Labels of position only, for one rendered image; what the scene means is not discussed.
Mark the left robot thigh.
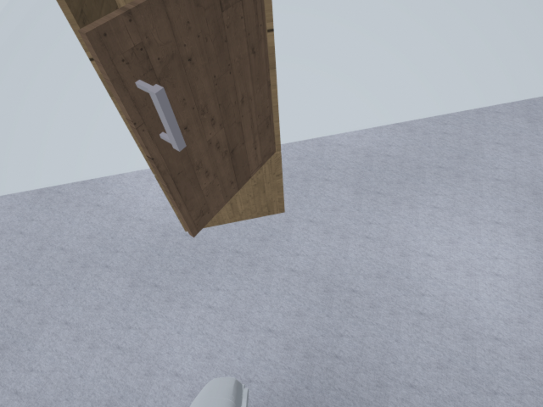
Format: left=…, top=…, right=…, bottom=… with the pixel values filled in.
left=190, top=377, right=249, bottom=407

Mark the handle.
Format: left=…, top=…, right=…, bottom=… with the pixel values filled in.
left=135, top=80, right=187, bottom=152

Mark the cupboard door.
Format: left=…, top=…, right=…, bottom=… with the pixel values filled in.
left=78, top=0, right=276, bottom=237

